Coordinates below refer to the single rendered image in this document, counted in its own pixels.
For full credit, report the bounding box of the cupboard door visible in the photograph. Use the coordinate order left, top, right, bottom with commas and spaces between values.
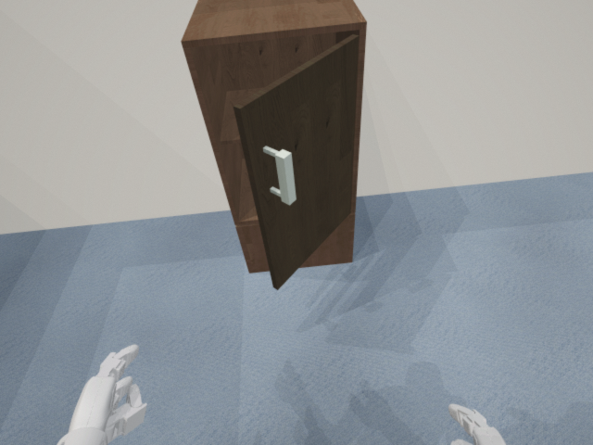
233, 34, 359, 290

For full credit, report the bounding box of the left robot hand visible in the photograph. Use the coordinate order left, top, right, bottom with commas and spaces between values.
69, 345, 147, 444

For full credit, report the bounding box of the right robot hand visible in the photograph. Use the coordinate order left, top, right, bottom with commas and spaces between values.
448, 404, 506, 445

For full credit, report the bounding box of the handle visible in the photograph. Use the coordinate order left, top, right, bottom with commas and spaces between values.
263, 146, 297, 206

